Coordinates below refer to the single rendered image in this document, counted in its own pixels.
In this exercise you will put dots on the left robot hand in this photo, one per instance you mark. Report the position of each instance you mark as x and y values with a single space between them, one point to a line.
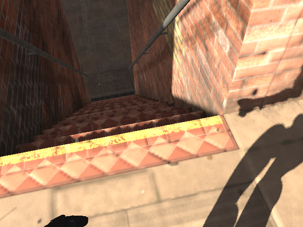
68 221

